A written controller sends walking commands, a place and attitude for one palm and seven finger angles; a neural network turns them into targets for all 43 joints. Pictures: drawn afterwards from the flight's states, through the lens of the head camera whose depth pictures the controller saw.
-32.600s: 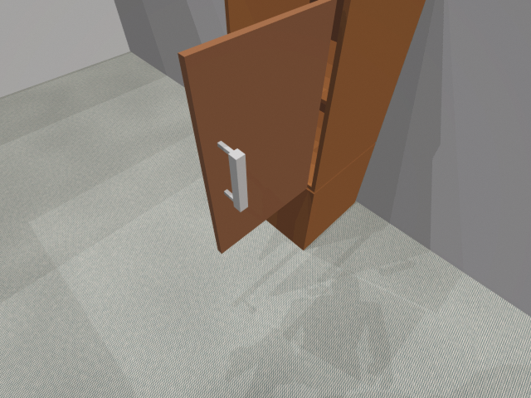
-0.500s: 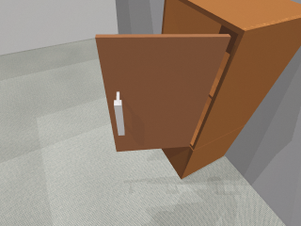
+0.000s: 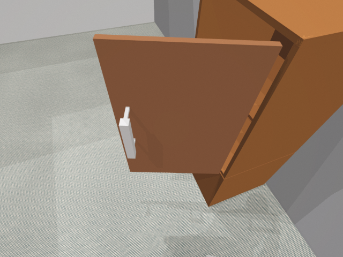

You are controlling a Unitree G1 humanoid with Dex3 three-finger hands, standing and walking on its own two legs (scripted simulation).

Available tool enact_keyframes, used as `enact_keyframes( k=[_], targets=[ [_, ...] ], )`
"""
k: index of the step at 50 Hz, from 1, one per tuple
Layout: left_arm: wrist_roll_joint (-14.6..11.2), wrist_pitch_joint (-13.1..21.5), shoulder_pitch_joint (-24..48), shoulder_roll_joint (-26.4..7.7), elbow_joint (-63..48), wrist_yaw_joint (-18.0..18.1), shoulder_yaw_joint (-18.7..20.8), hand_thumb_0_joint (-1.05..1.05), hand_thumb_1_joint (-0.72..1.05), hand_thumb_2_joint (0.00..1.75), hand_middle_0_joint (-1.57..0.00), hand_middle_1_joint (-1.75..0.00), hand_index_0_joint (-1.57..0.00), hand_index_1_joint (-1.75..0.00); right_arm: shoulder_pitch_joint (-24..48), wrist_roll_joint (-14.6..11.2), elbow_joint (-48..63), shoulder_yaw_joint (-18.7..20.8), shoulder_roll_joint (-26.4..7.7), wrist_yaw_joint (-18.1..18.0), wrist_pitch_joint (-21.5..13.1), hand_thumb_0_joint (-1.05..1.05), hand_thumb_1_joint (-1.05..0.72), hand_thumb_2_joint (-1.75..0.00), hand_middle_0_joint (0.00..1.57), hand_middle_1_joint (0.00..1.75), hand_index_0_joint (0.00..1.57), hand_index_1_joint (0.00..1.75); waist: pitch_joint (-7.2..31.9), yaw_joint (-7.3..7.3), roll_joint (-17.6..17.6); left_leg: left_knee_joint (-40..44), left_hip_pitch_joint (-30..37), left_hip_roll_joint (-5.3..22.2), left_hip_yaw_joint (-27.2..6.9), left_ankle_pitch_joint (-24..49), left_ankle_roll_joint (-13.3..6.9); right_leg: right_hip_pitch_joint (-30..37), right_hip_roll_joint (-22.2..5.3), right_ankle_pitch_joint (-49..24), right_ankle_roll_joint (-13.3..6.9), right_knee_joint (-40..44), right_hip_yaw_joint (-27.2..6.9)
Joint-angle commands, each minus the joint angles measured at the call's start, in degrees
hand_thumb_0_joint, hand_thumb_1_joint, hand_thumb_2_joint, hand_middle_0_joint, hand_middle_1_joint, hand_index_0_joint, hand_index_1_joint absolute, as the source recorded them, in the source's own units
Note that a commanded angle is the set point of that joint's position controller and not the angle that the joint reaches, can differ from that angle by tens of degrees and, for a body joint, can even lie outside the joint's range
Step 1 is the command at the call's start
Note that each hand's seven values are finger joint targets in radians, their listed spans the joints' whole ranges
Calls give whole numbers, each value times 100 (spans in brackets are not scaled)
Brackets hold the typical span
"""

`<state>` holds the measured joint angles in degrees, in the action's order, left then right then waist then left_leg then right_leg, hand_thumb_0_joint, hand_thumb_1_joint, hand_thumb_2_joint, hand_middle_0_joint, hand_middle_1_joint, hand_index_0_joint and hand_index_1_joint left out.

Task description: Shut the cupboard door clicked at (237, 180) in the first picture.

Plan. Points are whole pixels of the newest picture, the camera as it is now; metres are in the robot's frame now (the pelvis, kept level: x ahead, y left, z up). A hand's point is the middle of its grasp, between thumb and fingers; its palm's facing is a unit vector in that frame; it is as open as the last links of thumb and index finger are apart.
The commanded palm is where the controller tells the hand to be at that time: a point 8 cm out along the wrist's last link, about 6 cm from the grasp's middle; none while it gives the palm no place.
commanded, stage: shuffle to correct the standing spot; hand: left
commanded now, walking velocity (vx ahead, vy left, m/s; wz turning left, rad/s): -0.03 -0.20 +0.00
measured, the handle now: (129, 134) +0.44 +0.14 -0.02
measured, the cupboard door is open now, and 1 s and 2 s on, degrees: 68 68 68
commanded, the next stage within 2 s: come to a stop and stand still in 0.24 s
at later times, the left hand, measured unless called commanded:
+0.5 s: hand out of the picture +0.08 +0.10 -0.17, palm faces +0.04 -0.98 -0.17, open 7.4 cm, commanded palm none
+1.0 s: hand out of the picture +0.00 +0.12 -0.18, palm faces +0.08 -0.98 -0.17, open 7.4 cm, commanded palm none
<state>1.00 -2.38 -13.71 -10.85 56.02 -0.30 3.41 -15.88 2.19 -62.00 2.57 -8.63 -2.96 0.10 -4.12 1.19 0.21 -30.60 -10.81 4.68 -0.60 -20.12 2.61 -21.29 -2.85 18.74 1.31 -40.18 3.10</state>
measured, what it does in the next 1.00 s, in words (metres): steps on the spot: right foot, then left foot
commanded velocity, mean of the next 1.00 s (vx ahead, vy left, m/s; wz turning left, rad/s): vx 0.01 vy -0.02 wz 0.00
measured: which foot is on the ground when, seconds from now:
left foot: down 0.00-0.04, up 0.06-0.20, down 0.22-0.52, up 0.54-0.80, down 0.82-1.00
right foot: up 0.00-0.02, down 0.04-0.22, up 0.24-0.50, down 0.52-0.82, up 0.84-1.00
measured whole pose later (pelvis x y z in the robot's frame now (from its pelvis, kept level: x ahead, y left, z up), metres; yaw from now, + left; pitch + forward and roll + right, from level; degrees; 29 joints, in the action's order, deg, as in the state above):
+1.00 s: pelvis -0.02 -0.06 +0.01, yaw +2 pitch -1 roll -2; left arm 1.5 -2.7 -15.4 -11.8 58.0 0.8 3.1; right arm -14.5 1.6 -59.0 1.8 -7.9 -1.4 0.4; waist -2.1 -0.2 -2.7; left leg -24.5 -11.9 -1.4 4.6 -12.2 -5.1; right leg -21.5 -2.1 22.5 1.5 -51.3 1.2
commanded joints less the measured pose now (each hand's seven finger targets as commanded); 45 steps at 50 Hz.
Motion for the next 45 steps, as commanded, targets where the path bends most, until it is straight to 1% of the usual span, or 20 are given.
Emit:
enact_keyframes(
  k=[1,2,5,9,10,11,12,14,18,23,24,25,26,27,29,35,39,41,42,45],
  targets=[
    [84,137,-1205,-867,35,69,175,0,90,90,-20,-30,-20,-30,-252,-47,321,252,-750,25,32,0,-90,-90,20,30,20,30,370,-349,-1332,-1080,-1685,-204,439,-264,-207,2048,-949,-1644,-417,1902,-999],
    [83,114,-1158,-1104,-51,97,184,0,90,90,-20,-30,-20,-30,-164,-79,485,195,-517,8,90,0,-90,-90,20,30,20,30,514,-382,-1819,-2177,-1687,-408,547,-1697,-199,1705,-1647,-1833,-977,2301,-1611],
    [107,42,-487,-751,-254,197,140,0,90,90,-20,-30,-20,-30,73,-112,548,205,-564,-30,116,0,-90,-90,20,30,20,30,401,-202,-1497,-2976,-1655,-137,360,-1633,-277,1252,-1350,-3120,-1467,1827,-1131],
    [44,-46,-2,-734,-432,204,77,0,90,90,-20,-30,-20,-30,-538,-105,315,144,-439,1,87,0,-90,-90,20,30,20,30,578,214,-747,-302,-90,-222,696,293,-228,481,-916,-2892,-998,1016,-518],
    [3,-72,-60,-582,-449,170,38,0,90,90,-20,-30,-20,-30,-733,-84,245,163,-597,5,49,0,-90,-90,20,30,20,30,589,297,-204,525,556,115,247,996,-347,-2,-605,-2000,-639,458,-274],
    [-32,-94,-209,-235,-569,138,-8,0,90,90,-20,-30,-20,-30,-728,-3,359,250,-1171,1,-1,0,-90,-90,20,30,20,30,396,281,1362,1304,562,1663,-1733,1776,-991,-987,57,96,-119,-664,147],
    [26,-102,79,-465,-736,123,23,0,90,90,-20,-30,-20,-30,-681,33,472,331,-1551,1,17,0,-90,-90,20,30,20,30,131,387,1208,1616,-77,2534,-2524,2133,-1678,-1087,112,1468,-48,-1887,-306],
    [86,-91,233,-582,-651,116,131,0,90,90,-20,-30,-20,-30,-264,21,500,235,-1288,-57,-60,0,-90,-90,20,30,20,30,-155,131,932,1231,-199,1998,-1638,3547,-1530,-1355,70,935,12,-2795,-810],
    [-15,-111,-20,-390,-490,42,98,0,90,90,-20,-30,-20,-30,139,-8,647,252,-1245,-71,-60,0,-90,-90,20,30,20,30,469,-2,1093,703,460,1377,-247,4560,-1166,-772,44,629,118,-1842,-493],
    [-5,124,-572,-215,-287,81,39,0,90,90,-20,-30,-20,-30,239,-61,628,311,-1158,74,59,0,-90,-90,20,30,20,30,736,-196,908,40,-46,749,149,2642,-667,1090,198,-801,86,1302,269],
    [23,212,-750,-464,-199,139,54,0,90,90,-20,-30,-20,-30,166,-106,646,272,-862,119,54,0,-90,-90,20,30,20,30,728,-246,172,-458,-380,328,340,1525,-386,1486,-158,-1661,70,1882,-114],
    [53,299,-669,-888,-193,216,84,0,90,90,-20,-30,-20,-30,36,-155,713,168,-367,160,76,0,-90,-90,20,30,20,30,651,-135,-1105,-901,-1156,-203,639,-367,-115,1683,-1250,-2969,-325,2014,-1363],
    [47,295,-623,-1068,-252,221,81,0,90,90,-20,-30,-20,-30,97,-173,805,156,-335,153,158,0,-90,-90,20,30,20,30,598,-219,-1062,-1304,-1006,-239,335,-1222,-118,1150,-1862,-3166,-769,2170,-1567],
    [83,266,-433,-1042,-254,213,50,0,90,90,-20,-30,-20,-30,296,-171,840,139,-248,168,197,0,-90,-90,20,30,20,30,425,-155,-668,-1441,-902,-247,244,-1187,-132,784,-1763,-3204,-854,2081,-1510],
    [62,322,-287,-926,-224,270,82,0,90,90,-20,-30,-20,-30,291,-140,757,171,-509,157,206,0,-90,-90,20,30,20,30,495,-227,-1901,-2039,-1349,-246,141,-1092,-94,1279,-1676,-3904,-1010,1913,-1709],
    [105,202,-288,-1103,-308,370,225,0,90,90,-20,-30,-20,-30,437,-158,848,185,-504,268,226,0,-90,-90,20,30,20,30,528,-340,-1051,-1831,-1220,-341,117,-760,-71,1273,-1758,-2964,-1158,1879,-1477],
    [35,98,107,-877,-432,281,166,0,90,90,-20,-30,-20,-30,-346,-154,588,145,-477,261,116,0,-90,-90,20,30,20,30,435,41,-815,552,606,-417,338,479,-187,-50,-1008,-345,-506,1600,-952],
    [-4,28,81,-285,-554,218,47,0,90,90,-20,-30,-20,-30,-282,-36,719,230,-1166,228,68,0,-90,-90,20,30,20,30,147,88,1475,1909,-94,1169,-1691,-934,-943,-563,54,1024,73,156,91],
    [49,5,283,-338,-499,236,28,0,90,90,-20,-30,-20,-30,-75,-15,715,202,-1096,229,39,0,-90,-90,20,30,20,30,-165,139,1536,2435,-968,1303,-2154,-1686,-1219,-292,6,1079,40,-636,-192],
    [96,66,-195,-304,-164,122,-1,0,90,90,-20,-30,-20,-30,282,-41,707,72,-831,151,-56,0,-90,-90,20,30,20,30,-174,-181,551,2298,-578,1053,-1608,-1006,-1251,-526,-39,541,-61,-1596,-392]
  ],
)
